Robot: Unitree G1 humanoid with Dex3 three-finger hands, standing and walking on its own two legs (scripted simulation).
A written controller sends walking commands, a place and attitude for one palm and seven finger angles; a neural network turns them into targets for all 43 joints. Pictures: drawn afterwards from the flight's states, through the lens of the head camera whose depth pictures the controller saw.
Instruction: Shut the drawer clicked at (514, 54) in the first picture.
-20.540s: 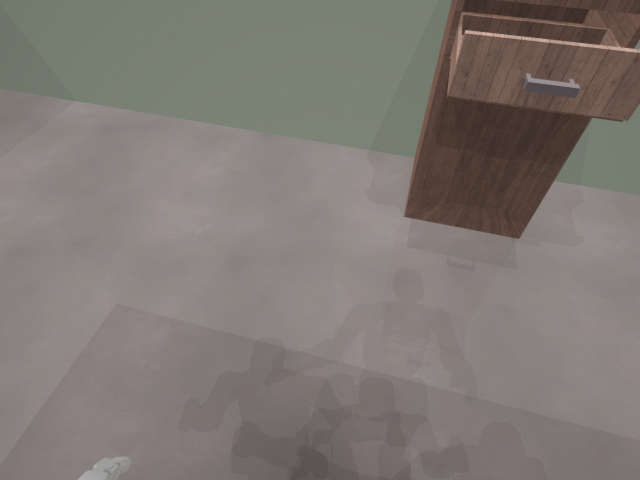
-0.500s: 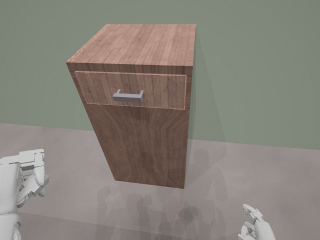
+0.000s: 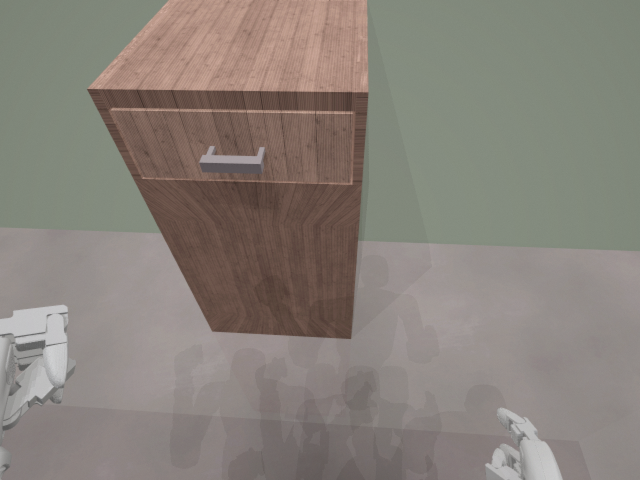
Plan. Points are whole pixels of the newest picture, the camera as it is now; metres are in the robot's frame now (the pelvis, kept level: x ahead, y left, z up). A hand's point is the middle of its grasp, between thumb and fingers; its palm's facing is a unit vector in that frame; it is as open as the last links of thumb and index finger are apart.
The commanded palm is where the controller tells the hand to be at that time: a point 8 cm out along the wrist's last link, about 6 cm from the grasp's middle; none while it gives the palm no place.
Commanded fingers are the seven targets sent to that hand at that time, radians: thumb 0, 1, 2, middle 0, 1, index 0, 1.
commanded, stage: step back with the hand held close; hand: left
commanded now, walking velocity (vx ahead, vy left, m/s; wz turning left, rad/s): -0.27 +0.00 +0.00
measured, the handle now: (234, 157) +0.65 +0.21 +0.02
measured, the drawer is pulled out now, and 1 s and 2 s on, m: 0.00 0.00 0.00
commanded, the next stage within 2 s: stop stepping back and stand still in 0.98 s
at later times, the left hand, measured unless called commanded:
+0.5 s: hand (8, 423) +0.14 +0.26 +0.16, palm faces +0.37 -0.80 -0.47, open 3.3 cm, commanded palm +0.07 +0.30 +0.17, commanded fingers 0.00 0.90 0.90 -1.40 -1.60 -1.40 -1.60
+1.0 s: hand out of the picture +0.05 +0.25 +0.16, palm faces +0.37 -0.81 -0.46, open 3.3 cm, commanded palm -0.03 +0.29 +0.17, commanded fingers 0.00 0.90 0.90 -1.40 -1.60 -1.40 -1.60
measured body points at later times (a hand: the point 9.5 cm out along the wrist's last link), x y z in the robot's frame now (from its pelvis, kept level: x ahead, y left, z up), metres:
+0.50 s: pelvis -0.05 +0.02 -0.01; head -0.04 +0.03 +0.44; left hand +0.11 +0.30 +0.18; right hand +0.11 -0.23 -0.09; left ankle +0.00 +0.09 -0.74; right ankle +0.00 -0.12 -0.73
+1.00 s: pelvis -0.15 +0.00 -0.01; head -0.12 +0.02 +0.44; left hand +0.02 +0.29 +0.19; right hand +0.04 -0.24 -0.08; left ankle -0.12 +0.12 -0.75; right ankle -0.08 -0.12 -0.74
